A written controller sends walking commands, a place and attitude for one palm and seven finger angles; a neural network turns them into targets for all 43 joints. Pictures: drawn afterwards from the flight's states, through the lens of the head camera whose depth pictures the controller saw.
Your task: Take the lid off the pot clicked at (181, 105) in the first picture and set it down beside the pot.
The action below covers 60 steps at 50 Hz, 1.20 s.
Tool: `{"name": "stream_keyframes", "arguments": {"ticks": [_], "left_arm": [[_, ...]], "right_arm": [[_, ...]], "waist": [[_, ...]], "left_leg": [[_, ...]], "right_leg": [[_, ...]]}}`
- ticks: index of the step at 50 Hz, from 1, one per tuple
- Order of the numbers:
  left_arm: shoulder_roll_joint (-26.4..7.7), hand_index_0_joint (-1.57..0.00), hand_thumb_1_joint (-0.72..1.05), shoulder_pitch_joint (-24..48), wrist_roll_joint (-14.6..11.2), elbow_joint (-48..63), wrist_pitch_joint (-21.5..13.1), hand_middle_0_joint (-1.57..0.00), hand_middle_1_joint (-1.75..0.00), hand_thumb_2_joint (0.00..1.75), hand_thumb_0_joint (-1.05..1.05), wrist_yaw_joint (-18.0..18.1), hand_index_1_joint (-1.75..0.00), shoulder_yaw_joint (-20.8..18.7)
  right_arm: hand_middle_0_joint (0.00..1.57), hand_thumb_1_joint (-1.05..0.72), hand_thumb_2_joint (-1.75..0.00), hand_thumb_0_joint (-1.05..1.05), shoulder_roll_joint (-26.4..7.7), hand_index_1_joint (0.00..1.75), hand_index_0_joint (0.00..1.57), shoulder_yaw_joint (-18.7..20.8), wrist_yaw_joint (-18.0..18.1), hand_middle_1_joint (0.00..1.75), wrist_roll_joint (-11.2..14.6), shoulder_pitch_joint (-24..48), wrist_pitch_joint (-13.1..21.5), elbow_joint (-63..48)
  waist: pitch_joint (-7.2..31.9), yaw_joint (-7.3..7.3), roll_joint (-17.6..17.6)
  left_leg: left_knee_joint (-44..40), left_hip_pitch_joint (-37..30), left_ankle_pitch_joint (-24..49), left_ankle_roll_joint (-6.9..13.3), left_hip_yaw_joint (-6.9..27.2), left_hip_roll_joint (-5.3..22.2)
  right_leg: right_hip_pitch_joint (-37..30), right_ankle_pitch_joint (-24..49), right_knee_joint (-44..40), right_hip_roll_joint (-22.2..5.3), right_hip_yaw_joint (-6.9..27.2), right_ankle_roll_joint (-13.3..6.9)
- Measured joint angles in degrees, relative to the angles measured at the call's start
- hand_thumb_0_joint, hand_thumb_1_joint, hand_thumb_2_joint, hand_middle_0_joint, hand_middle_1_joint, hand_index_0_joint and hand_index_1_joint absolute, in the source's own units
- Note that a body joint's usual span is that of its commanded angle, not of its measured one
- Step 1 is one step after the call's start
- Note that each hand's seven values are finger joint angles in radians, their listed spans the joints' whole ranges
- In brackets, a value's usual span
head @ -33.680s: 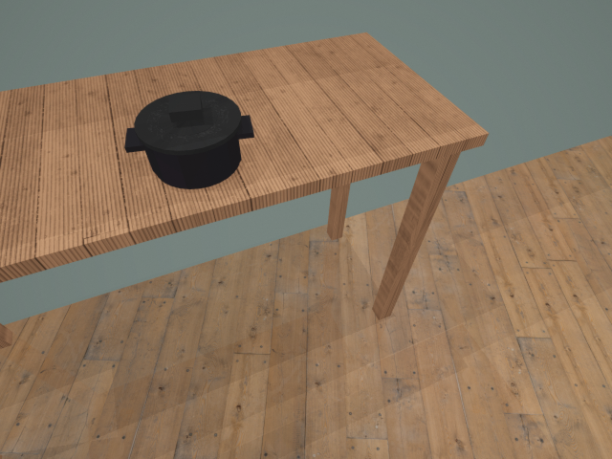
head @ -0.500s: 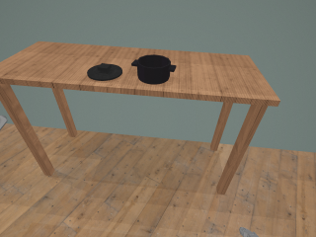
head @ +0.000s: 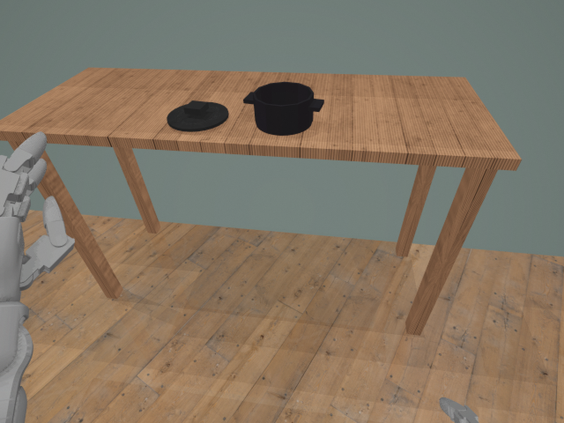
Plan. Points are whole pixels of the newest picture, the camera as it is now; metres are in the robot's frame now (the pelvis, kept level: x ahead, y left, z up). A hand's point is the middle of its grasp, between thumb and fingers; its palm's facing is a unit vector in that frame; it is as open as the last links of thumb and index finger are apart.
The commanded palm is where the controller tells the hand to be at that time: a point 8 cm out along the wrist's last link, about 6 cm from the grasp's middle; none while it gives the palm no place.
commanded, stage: stop stepping back and stand still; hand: left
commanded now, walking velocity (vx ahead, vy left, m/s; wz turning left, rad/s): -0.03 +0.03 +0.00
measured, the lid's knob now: (196, 107) +0.86 +0.28 +0.09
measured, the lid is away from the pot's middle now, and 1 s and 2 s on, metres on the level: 0.24 0.24 0.24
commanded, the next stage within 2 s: let the arm hang, fingers relaxed in 0.72 s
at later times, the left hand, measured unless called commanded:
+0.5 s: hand out of the picture -0.01 +0.21 -0.15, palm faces +0.01 -0.96 -0.29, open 7.2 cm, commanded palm none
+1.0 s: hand out of the picture +0.10 +0.18 -0.15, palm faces -0.03 -0.98 -0.21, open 7.3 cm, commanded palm none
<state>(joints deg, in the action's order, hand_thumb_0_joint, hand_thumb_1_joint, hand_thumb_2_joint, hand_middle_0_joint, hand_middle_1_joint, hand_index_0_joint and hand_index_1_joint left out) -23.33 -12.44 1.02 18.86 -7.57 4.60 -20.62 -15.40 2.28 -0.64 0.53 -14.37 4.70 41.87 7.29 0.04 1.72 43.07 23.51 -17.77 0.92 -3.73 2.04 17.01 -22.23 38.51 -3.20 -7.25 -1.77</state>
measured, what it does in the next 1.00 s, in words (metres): steps on the spot: left foot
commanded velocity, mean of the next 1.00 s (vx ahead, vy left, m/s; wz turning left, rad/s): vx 0.00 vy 0.00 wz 0.00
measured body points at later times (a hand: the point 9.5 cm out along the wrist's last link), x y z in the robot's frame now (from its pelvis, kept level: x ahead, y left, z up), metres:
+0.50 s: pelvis +0.03 -0.01 +0.01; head +0.08 -0.01 +0.46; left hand -0.01 +0.26 -0.13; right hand +0.01 -0.23 -0.15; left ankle +0.03 +0.12 -0.72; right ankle -0.01 -0.10 -0.72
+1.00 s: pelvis +0.03 +0.00 +0.02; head +0.04 +0.00 +0.47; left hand +0.10 +0.23 -0.13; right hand +0.02 -0.22 -0.14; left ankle +0.03 +0.12 -0.72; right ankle -0.01 -0.09 -0.72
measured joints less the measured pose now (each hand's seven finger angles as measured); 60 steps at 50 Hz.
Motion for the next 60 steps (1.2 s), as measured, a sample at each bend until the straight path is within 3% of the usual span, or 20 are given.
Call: {"name": "stream_keyframes", "arguments": {"ticks": [1,2,4,5,8,10,11,13,15,17,18,19,22,25,29,35,46,60], "left_arm": [[1.5,-0.20,0.90,0.3,0.5,-7.1,2.4,-0.20,-0.30,0.90,-0.01,-1.0,-0.30,2.4],[2.6,-0.20,0.90,0.4,0.8,-15.0,4.5,-0.20,-0.30,0.90,-0.01,-1.7,-0.30,4.5],[5.0,-0.19,0.91,0.1,1.0,-30.5,8.6,-0.20,-0.30,0.90,-0.01,-3.2,-0.30,8.6],[7.0,-0.19,0.91,0.0,1.2,-37.6,10.1,-0.20,-0.30,0.90,-0.01,-3.8,-0.30,10.9],[12.9,-0.19,0.91,-3.2,1.2,-53.2,11.6,-0.20,-0.30,0.89,0.00,-4.5,-0.29,17.0],[16.5,-0.20,0.92,-6.4,0.5,-60.6,11.1,-0.20,-0.30,0.89,0.00,-4.1,-0.29,18.9],[17.2,-0.20,0.98,-7.4,-0.4,-62.3,9.9,-0.21,-0.30,0.89,-0.02,-2.4,-0.30,16.6],[15.5,-0.21,1.04,-8.7,0.0,-65.9,8.8,-0.21,-0.30,0.89,-0.05,-2.0,-0.30,16.1],[13.7,-0.21,1.05,-9.9,0.4,-69.4,8.6,-0.22,-0.30,0.89,-0.05,-2.5,-0.30,16.1],[12.4,-0.21,1.03,-10.9,0.3,-72.4,8.7,-0.22,-0.30,0.89,-0.04,-2.8,-0.30,16.2],[12.1,-0.21,1.01,-11.6,0.0,-73.5,8.8,-0.21,-0.30,0.89,-0.04,-3.0,-0.30,16.3],[11.8,-0.21,1.00,-12.1,-0.3,-74.4,8.9,-0.21,-0.30,0.89,-0.03,-3.1,-0.30,16.4],[10.3,-0.21,0.97,-10.9,-0.8,-77.4,9.5,-0.21,-0.30,0.89,-0.02,-3.1,-0.30,16.7],[10.4,-0.20,0.95,-8.7,-0.8,-79.2,9.2,-0.21,-0.30,0.89,-0.01,-3.3,-0.30,17.5],[12.4,-0.20,0.93,-5.4,-0.8,-80.1,7.6,-0.20,-0.30,0.89,0.00,-2.9,-0.30,18.7],[15.2,-0.20,0.92,-0.9,-0.6,-79.8,6.2,-0.20,-0.30,0.89,0.00,-1.7,-0.30,19.1],[14.5,-0.20,0.93,2.3,-0.5,-80.1,7.0,-0.21,-0.30,0.89,0.00,-2.5,-0.30,18.5],[14.6,-0.20,0.91,-1.6,-0.5,-82.6,7.4,-0.20,-0.30,0.89,0.00,-2.5,-0.30,19.0]], "right_arm": [[0.21,-0.90,-0.90,0.01,-1.7,0.31,0.20,0.5,-0.3,0.30,-0.4,0.0,-0.7,-0.3],[0.21,-0.90,-0.90,0.01,-2.2,0.31,0.20,1.0,-0.3,0.30,-0.9,0.8,-1.5,0.5],[0.20,-0.91,-0.90,0.01,-1.6,0.30,0.20,1.2,0.1,0.30,-2.1,1.4,-2.8,1.8],[0.20,-0.91,-0.90,0.01,-1.6,0.30,0.20,1.0,0.5,0.30,-2.5,0.7,-3.3,2.3],[0.20,-0.91,-0.90,0.01,-0.1,0.30,0.20,1.0,0.9,0.30,-2.4,-1.5,-5.8,5.1],[0.20,-0.91,-0.90,0.01,1.1,0.30,0.20,1.1,0.8,0.30,-2.3,-2.1,-7.1,7.0],[0.20,-0.91,-0.90,0.01,1.9,0.30,0.20,1.3,0.9,0.30,-2.2,-2.6,-7.5,7.7],[0.20,-0.91,-0.90,0.01,3.1,0.30,0.20,1.3,0.8,0.30,-1.9,-3.1,-7.9,9.2],[0.20,-0.91,-0.90,0.01,4.2,0.30,0.20,1.4,0.8,0.30,-1.8,-3.5,-7.9,10.1],[0.20,-0.91,-0.90,0.01,4.7,0.30,0.20,1.3,1.0,0.30,-1.7,-4.4,-7.1,10.8],[0.20,-0.91,-0.90,0.01,4.6,0.30,0.20,1.1,1.0,0.30,-1.6,-5.3,-6.4,10.9],[0.20,-0.91,-0.90,0.01,4.6,0.30,0.20,1.0,1.3,0.30,-1.7,-5.9,-5.8,11.3],[0.20,-0.91,-0.90,0.01,6.2,0.30,0.20,0.1,2.2,0.30,-1.9,-5.3,-6.0,13.6],[0.20,-0.91,-0.90,0.00,7.1,0.30,0.20,-0.6,2.7,0.30,-1.6,-4.8,-5.4,15.1],[0.20,-0.92,-0.90,0.01,7.2,0.30,0.20,-0.4,2.8,0.30,-1.1,-2.9,-5.7,17.2],[0.20,-0.94,-0.90,0.02,6.3,0.30,0.20,0.6,2.3,0.30,-1.2,-0.5,-5.9,18.7],[0.20,-0.93,-0.90,0.00,7.1,0.30,0.20,0.5,2.7,0.30,-1.8,-0.4,-5.1,19.3],[0.20,-0.91,-0.90,0.00,8.5,0.30,0.20,0.0,2.4,0.30,-1.6,-2.1,-5.5,21.2]], "waist": [[1.2,-0.49,2.6],[1.8,-1.34,3.2],[1.1,-2.84,2.0],[0.3,-3.38,2.2],[-2.5,-3.17,0.4],[-5.5,-2.43,-1.0],[-7.0,-1.85,-1.4],[-9.6,-0.94,-2.1],[-11.2,-0.61,-2.8],[-12.1,-0.43,-2.9],[-11.9,-0.20,-2.1],[-11.6,-0.14,-1.4],[-12.2,0.56,-3.2],[-12.0,0.81,-2.6],[-10.9,0.23,0.1],[-9.8,-0.88,0.5],[-9.5,-1.22,-1.3],[-11.0,-0.95,-1.1]], "left_leg": [[-3.1,-0.9,0.1,0.7,2.1,0.6],[-1.5,0.1,-1.8,-0.2,2.3,0.1],[1.2,0.3,-3.8,-1.7,1.1,-1.5],[2.0,-0.1,-4.3,-2.2,1.5,-1.6],[11.5,1.2,-8.2,-1.2,3.5,-2.2],[17.7,3.0,-8.5,-1.2,5.0,-2.0],[19.2,4.0,-8.2,-1.3,5.8,-1.6],[18.0,4.6,-7.7,-1.6,5.7,-0.9],[10.9,3.0,-7.0,-1.6,4.2,-0.6],[-0.3,-0.9,-1.5,-1.2,2.8,-0.7],[-6.2,-3.3,3.0,-0.3,3.1,-0.4],[-9.3,-4.6,2.0,0.0,3.6,-0.1],[-10.7,-6.1,0.5,-0.7,1.9,-1.5],[-13.2,-8.3,1.7,-1.1,1.3,-2.1],[-14.5,-10.4,2.1,-1.7,2.0,-1.3],[-15.4,-12.2,2.2,-1.7,2.4,-0.2],[-17.4,-13.7,3.2,-1.1,0.8,-0.7],[-18.7,-13.7,4.5,-0.2,0.3,-1.5]], "right_leg": [[2.0,-2.3,3.7,0.6,-0.4,0.4],[4.1,-4.9,7.9,0.4,0.8,0.9],[5.5,-6.3,11.6,0.8,5.2,1.3],[4.8,-6.1,11.9,1.0,5.1,0.6],[1.8,-6.9,10.3,1.6,4.6,-1.1],[-0.2,-5.2,6.8,2.8,4.5,-1.7],[-0.9,-3.9,4.7,3.6,4.2,-1.9],[-2.2,-1.3,0.0,4.8,4.0,-2.4],[-3.0,1.1,-4.0,5.2,4.3,-2.6],[-3.4,2.3,-6.2,5.3,4.6,-2.1],[-2.9,2.2,-6.0,5.8,4.6,-1.8],[-2.1,1.6,-5.0,6.2,4.6,-1.4],[-0.8,-3.7,-1.0,4.8,6.7,0.2],[-2.4,2.1,-4.1,3.7,7.0,0.9],[-6.2,2.9,-8.4,4.6,6.4,-0.7],[-9.4,4.6,-12.6,5.7,6.0,-0.7],[-9.9,5.6,-13.5,5.2,7.6,-0.2],[-9.9,6.9,-14.7,4.4,8.0,0.7]]}}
